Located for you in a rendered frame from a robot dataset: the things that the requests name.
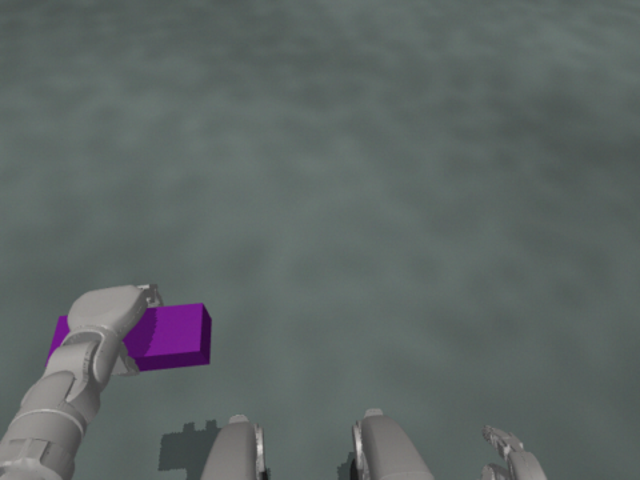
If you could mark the carton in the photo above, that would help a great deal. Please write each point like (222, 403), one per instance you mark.
(165, 337)

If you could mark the right robot hand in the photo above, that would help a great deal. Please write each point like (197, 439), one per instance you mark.
(522, 465)

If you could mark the left robot arm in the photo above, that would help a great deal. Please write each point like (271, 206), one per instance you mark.
(43, 438)

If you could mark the left robot hand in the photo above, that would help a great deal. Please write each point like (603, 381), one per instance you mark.
(117, 309)

